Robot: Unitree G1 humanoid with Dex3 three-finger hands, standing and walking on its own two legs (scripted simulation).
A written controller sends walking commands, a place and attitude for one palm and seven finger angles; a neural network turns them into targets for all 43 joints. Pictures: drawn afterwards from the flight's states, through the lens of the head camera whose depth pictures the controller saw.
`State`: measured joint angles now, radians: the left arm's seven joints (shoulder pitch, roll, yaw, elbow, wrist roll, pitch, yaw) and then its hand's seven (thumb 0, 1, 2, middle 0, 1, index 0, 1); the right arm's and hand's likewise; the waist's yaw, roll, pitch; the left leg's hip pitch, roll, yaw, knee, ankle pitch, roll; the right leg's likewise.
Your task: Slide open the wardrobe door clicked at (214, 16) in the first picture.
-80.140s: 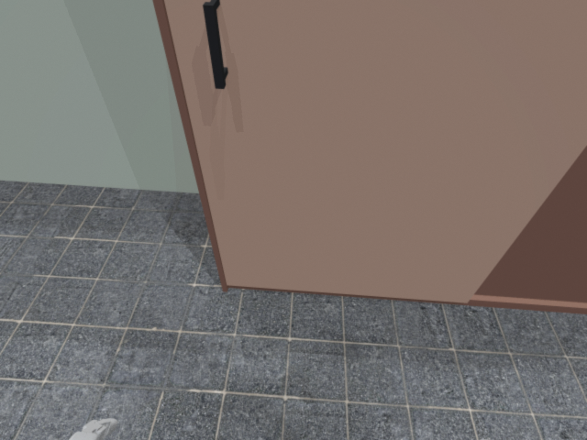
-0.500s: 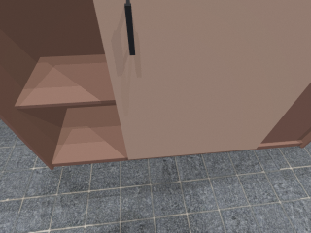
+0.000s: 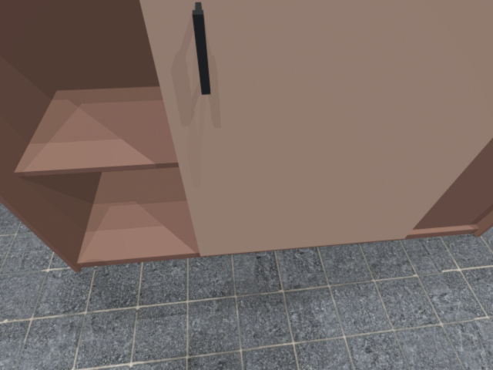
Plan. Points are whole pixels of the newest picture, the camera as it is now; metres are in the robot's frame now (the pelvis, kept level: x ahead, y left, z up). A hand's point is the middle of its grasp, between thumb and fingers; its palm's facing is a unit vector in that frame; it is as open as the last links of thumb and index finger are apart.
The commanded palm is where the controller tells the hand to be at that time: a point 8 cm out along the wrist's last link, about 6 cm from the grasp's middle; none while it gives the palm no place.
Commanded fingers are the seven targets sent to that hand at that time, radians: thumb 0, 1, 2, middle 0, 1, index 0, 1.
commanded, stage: look to check the result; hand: left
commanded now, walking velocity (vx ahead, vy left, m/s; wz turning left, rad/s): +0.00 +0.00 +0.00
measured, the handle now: (202, 50) +0.62 +0.12 +0.20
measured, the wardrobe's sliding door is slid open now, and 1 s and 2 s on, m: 0.52 0.52 0.52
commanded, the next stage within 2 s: stand and wait in 0.48 s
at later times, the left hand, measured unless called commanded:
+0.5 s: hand out of the picture +0.05 +0.17 -0.17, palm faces +0.00 -0.98 -0.19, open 7.4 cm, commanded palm none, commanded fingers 0.00 0.90 0.90 -0.20 -0.30 -0.20 -0.30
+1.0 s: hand out of the picture +0.04 +0.16 -0.18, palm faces +0.00 -0.98 -0.19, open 7.4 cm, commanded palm none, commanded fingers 0.00 0.90 0.90 -0.20 -0.30 -0.20 -0.30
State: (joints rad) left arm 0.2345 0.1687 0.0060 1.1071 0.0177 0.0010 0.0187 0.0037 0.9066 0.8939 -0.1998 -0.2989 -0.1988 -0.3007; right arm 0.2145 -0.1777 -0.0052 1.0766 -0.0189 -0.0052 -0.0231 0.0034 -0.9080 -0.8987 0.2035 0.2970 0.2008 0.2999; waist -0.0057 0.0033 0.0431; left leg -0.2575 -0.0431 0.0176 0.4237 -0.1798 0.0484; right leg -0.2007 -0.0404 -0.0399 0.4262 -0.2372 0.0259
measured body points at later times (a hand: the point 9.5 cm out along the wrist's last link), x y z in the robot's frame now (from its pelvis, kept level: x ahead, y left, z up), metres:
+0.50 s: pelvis +0.03 -0.01 +0.00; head +0.05 -0.01 +0.45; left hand +0.05 +0.22 -0.16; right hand +0.05 -0.24 -0.16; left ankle +0.03 +0.09 -0.74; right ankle -0.01 -0.13 -0.74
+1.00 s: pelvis +0.04 -0.01 +0.00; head +0.06 -0.01 +0.45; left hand +0.04 +0.22 -0.16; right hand +0.04 -0.24 -0.15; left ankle +0.03 +0.09 -0.74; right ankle -0.01 -0.13 -0.74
